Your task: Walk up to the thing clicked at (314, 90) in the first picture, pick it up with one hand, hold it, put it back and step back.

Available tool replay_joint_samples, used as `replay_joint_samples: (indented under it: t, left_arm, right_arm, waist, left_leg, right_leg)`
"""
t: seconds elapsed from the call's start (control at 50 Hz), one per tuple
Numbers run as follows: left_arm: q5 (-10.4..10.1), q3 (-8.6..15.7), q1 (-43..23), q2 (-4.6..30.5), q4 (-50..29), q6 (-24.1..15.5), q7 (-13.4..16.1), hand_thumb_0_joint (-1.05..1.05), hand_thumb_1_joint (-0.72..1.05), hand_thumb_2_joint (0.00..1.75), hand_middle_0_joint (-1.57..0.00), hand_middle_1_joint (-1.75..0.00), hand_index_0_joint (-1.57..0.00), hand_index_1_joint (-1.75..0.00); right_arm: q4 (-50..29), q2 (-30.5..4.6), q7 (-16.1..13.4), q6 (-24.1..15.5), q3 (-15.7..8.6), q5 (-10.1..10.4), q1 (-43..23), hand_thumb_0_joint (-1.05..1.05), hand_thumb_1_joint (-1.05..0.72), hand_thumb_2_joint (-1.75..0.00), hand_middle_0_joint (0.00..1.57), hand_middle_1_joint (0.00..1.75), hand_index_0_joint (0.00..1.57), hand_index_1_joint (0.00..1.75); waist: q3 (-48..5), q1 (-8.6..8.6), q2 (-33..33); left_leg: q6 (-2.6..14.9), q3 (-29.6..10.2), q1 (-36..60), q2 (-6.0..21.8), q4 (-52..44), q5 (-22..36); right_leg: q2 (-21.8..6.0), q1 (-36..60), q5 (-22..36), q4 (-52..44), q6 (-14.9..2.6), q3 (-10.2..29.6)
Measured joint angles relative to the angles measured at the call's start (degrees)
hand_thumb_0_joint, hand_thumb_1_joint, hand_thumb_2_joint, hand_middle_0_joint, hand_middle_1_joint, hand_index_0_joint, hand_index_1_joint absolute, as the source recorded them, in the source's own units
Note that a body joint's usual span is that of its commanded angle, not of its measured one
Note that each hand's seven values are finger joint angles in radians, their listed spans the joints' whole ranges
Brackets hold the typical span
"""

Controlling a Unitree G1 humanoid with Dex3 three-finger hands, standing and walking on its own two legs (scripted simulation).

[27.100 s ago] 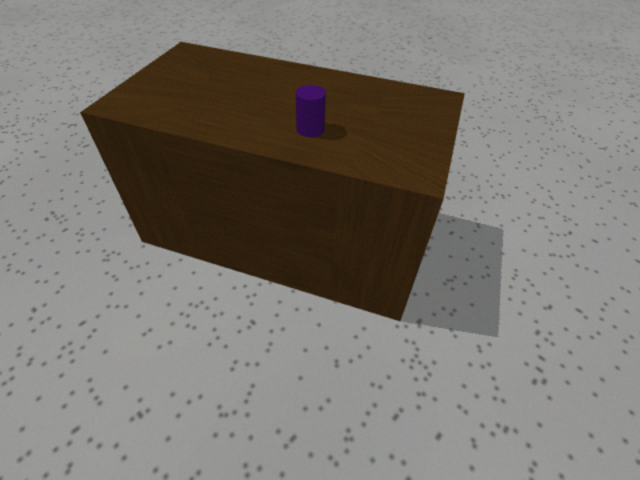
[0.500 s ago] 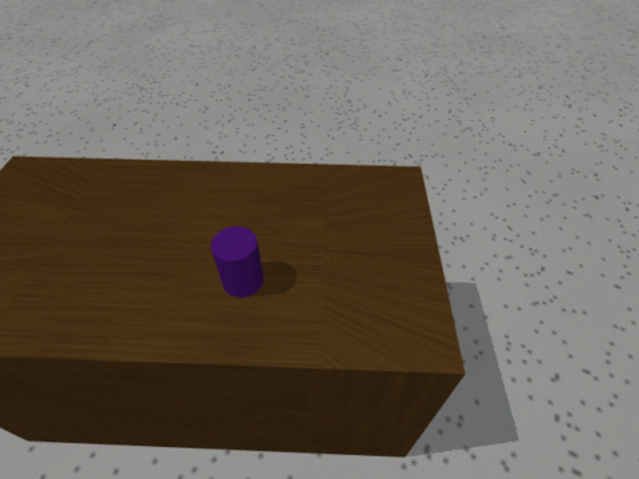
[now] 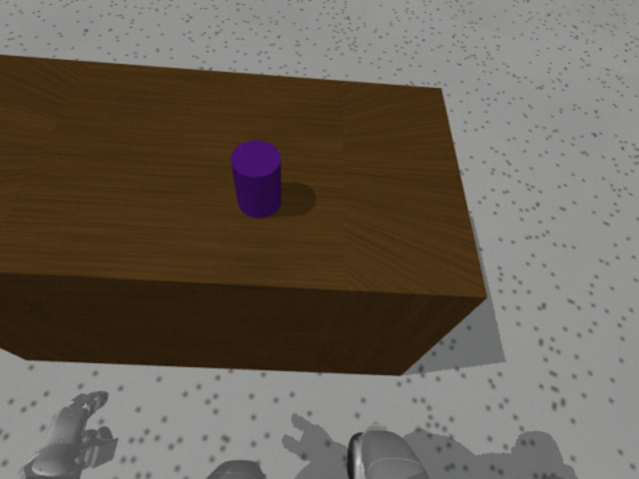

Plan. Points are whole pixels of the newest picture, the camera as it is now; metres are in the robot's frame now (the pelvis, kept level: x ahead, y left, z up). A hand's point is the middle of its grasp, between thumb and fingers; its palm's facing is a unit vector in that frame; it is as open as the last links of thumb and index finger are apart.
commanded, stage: step back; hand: left
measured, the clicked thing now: (257, 181) +0.58 +0.11 -0.09
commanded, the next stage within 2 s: none
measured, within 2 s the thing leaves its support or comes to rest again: neither
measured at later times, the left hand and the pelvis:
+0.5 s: hand out of the picture +0.02 +0.26 -0.13, palm faces -0.09 -0.91 -0.40, open 7.4 cm; pelvis -0.09 +0.01 +0.01, yaw -5 degrees
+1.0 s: hand out of the picture -0.12 +0.30 -0.14, palm faces -0.02 -0.94 -0.33, open 7.4 cm; pelvis -0.23 +0.04 +0.02, yaw -3 degrees
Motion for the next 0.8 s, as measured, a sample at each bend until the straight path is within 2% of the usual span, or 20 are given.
replay_joint_samples:
  t: [0.02, 0.06, 0.1, 0.16, 0.24, 0.28, 0.34, 0.38, 0.44, 0.5, 0.54, 0.6, 0.64, 0.7, 0.76, 0.78, 0.8]
  left_arm:
    - [-0.2, 0.2, -0.1, 0.2, -0.4, 0.3, 0.2, 0.0, 0.9, 0.89, -0.21, -0.3, -0.21, -0.3]
    - [-0.2, 0.3, 0.2, -0.1, -0.3, 0.7, 0.7, 0.0, 0.9, 0.89, -0.2, -0.3, -0.21, -0.3]
    - [-0.5, 0.2, 0.9, -0.5, 0.0, 1.1, 0.7, 0.0, 0.9, 0.89, -0.2, -0.3, -0.21, -0.3]
    - [-0.7, 0.0, 3.1, -0.7, -0.8, 0.9, 0.5, 0.0, 0.9, 0.89, -0.2, -0.3, -0.21, -0.3]
    - [-0.2, -0.1, 6.3, -1.3, -0.8, 0.7, 0.5, 0.0, 0.9, 0.89, -0.2, -0.3, -0.21, -0.3]
    - [-0.1, 0.0, 7.3, -1.4, -0.7, 0.8, 0.4, 0.0, 0.9, 0.89, -0.2, -0.3, -0.21, -0.3]
    - [0.1, 0.1, 8.2, -1.8, -0.7, 0.5, 0.1, 0.0, 0.9, 0.89, -0.2, -0.3, -0.21, -0.3]
    - [0.4, 0.2, 8.8, -2.2, -0.8, 0.0, -0.1, 0.0, 0.9, 0.89, -0.2, -0.3, -0.21, -0.3]
    - [0.8, 0.0, 9.1, -4.1, -0.8, -0.6, -0.5, 0.0, 0.9, 0.89, -0.2, -0.3, -0.21, -0.3]
    - [0.9, -0.1, 10.2, -3.7, -2.6, -0.9, -1.1, 0.0, 0.9, 0.89, -0.21, -0.3, -0.21, -0.3]
    - [0.7, 0.1, 10.4, -3.8, -3.6, -0.9, -0.8, 0.0, 0.9, 0.89, -0.21, -0.3, -0.21, -0.3]
    - [0.9, 0.2, 10.0, -4.0, -5.1, -0.9, -0.5, 0.0, 0.9, 0.89, -0.21, -0.3, -0.21, -0.3]
    - [1.0, 0.0, 9.4, -4.1, -6.4, -0.9, -0.3, 0.0, 0.9, 0.89, -0.21, -0.3, -0.21, -0.3]
    - [1.2, -0.1, 8.2, -4.0, -8.5, -0.9, -0.1, 0.0, 0.9, 0.89, -0.21, -0.3, -0.21, -0.3]
    - [1.1, -0.2, 7.2, -3.3, -10.1, -0.7, -0.1, 0.0, 0.9, 0.89, -0.21, -0.3, -0.21, -0.3]
    - [1.0, -0.3, 6.9, -2.9, -10.3, -0.4, -0.2, 0.0, 0.9, 0.89, -0.21, -0.3, -0.21, -0.3]
    - [0.8, -0.1, 6.5, -2.2, -10.3, -0.1, -0.3, 0.0, 0.9, 0.89, -0.21, -0.3, -0.21, -0.3]
  right_arm:
    - [0.1, 0.7, 0.1, 0.0, 0.2, -0.5, 0.3, 0.0, -0.91, -0.89, 0.2, 0.3, 0.2, 0.3]
    - [0.0, 1.6, 0.3, 0.1, 0.8, -0.7, 1.4, 0.0, -0.91, -0.89, 0.2, 0.3, 0.2, 0.3]
    - [-0.2, 2.4, 0.1, 0.1, 1.2, -0.9, 2.4, 0.0, -0.9, -0.89, 0.2, 0.3, 0.2, 0.3]
    - [-0.7, 2.9, -0.7, 0.0, 1.5, -0.7, 2.4, 0.01, -0.9, -0.89, 0.21, 0.3, 0.21, 0.3]
    - [-2.8, 2.9, -1.6, -0.5, 1.2, -0.1, 0.9, 0.01, -0.9, -0.89, 0.21, 0.3, 0.21, 0.3]
    - [-3.9, 2.9, -1.8, -0.7, 1.3, 0.1, -0.1, 0.01, -0.9, -0.89, 0.21, 0.3, 0.21, 0.3]
    - [-5.2, 2.6, -1.7, -0.7, 1.5, 0.3, -1.3, 0.0, -0.9, -0.89, 0.21, 0.3, 0.21, 0.3]
    - [-5.5, 2.1, -1.5, -0.4, 1.6, 0.6, -1.9, 0.0, -0.9, -0.89, 0.21, 0.3, 0.21, 0.3]
    - [-4.7, 0.9, -1.4, 0.3, 1.3, 1.2, -2.8, 0.0, -0.9, -0.89, 0.21, 0.3, 0.21, 0.3]
    - [-3.9, 1.7, -1.5, 1.1, 1.5, 1.5, -2.7, 0.0, -0.9, -0.89, 0.21, 0.3, 0.21, 0.3]
    - [-4.0, 1.5, -1.3, 0.9, 1.8, 1.7, -2.2, 0.0, -0.9, -0.89, 0.21, 0.3, 0.2, 0.3]
    - [-4.4, 0.4, -1.5, 0.3, 2.0, 1.7, -1.2, 0.0, -0.9, -0.89, 0.21, 0.3, 0.21, 0.3]
    - [-4.6, -0.6, -1.9, 0.0, 1.9, 1.7, -0.7, 0.0, -0.9, -0.89, 0.21, 0.3, 0.2, 0.3]
    - [-4.6, -1.4, -2.3, -0.1, 1.5, 1.4, -0.1, 0.0, -0.9, -0.89, 0.2, 0.3, 0.2, 0.3]
    - [-4.5, -1.2, -2.2, -0.5, 1.3, 0.9, 0.6, 0.0, -0.9, -0.89, 0.2, 0.3, 0.2, 0.3]
    - [-4.4, -1.0, -2.0, -0.7, 1.2, 0.7, 0.9, 0.0, -0.9, -0.89, 0.2, 0.3, 0.2, 0.3]
    - [-4.1, -0.3, -1.9, -0.9, 1.0, 0.4, 0.7, 0.0, -0.9, -0.89, 0.2, 0.3, 0.2, 0.3]
  waist:
    - [0.5, 0.31, -0.7]
    - [0.3, -0.95, 0.2]
    - [-0.6, -1.69, 0.7]
    - [-1.3, -0.63, 0.5]
    - [-0.6, 0.0, 1.0]
    - [-0.1, 0.13, 1.2]
    - [0.3, 0.33, 1.8]
    - [0.1, 0.61, 2.6]
    - [0.2, -0.35, 7.3]
    - [-1.4, 1.25, 5.2]
    - [-2.0, 1.94, 4.2]
    - [-3.1, 2.14, 4.3]
    - [-3.1, 2.04, 4.8]
    - [-2.4, 1.5, 5.1]
    - [-1.4, 0.97, 4.4]
    - [-1.2, 0.81, 4.0]
    - [-0.4, 0.92, 2.4]
  left_leg:
    - [0.29, 0.6, 0.0, -0.1, 0.1, 0.5]
    - [0.85, -0.6, -0.6, 0.8, -0.6, 1.9]
    - [1.19, -1.3, -0.8, 1.3, -3.3, 4.1]
    - [1.47, 0.4, -1.0, 1.3, -6.7, 6.7]
    - [2.04, 2.5, -1.4, 1.3, -6.6, 7.3]
    - [2.23, 3.6, -2.0, 1.2, -5.5, 7.2]
    - [2.08, 5.0, -3.4, 1.3, -3.1, 6.8]
    - [1.78, 5.7, -4.6, 1.6, -0.8, 6.2]
    - [1.03, 3.0, -5.8, 3.7, 1.5, 6.5]
    - [-0.23, -1.1, -9.0, -1.0, 13.6, -4.7]
    - [-0.46, -3.9, -10.2, -3.6, 21.4, -6.4]
    - [-1.1, -6.9, -10.4, -4.8, 26.5, -5.5]
    - [-1.76, -7.5, -9.2, -4.3, 25.5, -5.4]
    - [-2.52, -5.8, -6.1, -2.3, 17.9, -6.0]
    - [-2.01, -3.1, -2.0, -0.2, 5.5, -3.6]
    - [-1.62, -2.3, -0.2, 0.3, 0.4, -0.6]
    - [-0.78, -1.4, 0.8, -0.3, -2.0, 2.4]
  right_leg:
    - [1.9, -1.0, -5.7, 3.6, -0.67, 2.8]
    - [7.2, -2.4, -14.2, 12.7, -1.15, 6.2]
    - [11.0, -3.2, -15.1, 21.0, -1.48, 8.0]
    - [12.8, -2.9, -12.7, 27.0, -1.33, 9.2]
    - [11.1, 2.4, -13.2, 21.1, 0.5, 7.6]
    - [9.9, 5.0, -13.9, 15.7, 0.76, 6.6]
    - [7.9, 8.6, -12.6, 6.6, 0.15, 4.5]
    - [7.2, 11.0, -8.9, -0.1, -0.91, 3.1]
    - [9.4, 12.4, -6.0, -2.6, -2.68, 0.6]
    - [7.5, 10.9, -5.0, -2.4, -3.63, 2.0]
    - [6.4, 10.5, -3.1, -4.2, -3.58, 2.8]
    - [5.8, 8.9, -0.3, -6.6, -3.12, 2.6]
    - [5.8, 7.6, 1.0, -7.2, -2.96, 2.1]
    - [5.5, 5.8, 2.3, -6.8, -2.6, 0.7]
    - [5.0, 3.7, 2.7, -4.7, -1.93, -0.8]
    - [4.8, 2.9, 2.5, -3.3, -1.64, -1.2]
    - [4.0, 2.2, 2.3, -1.8, -1.26, -0.7]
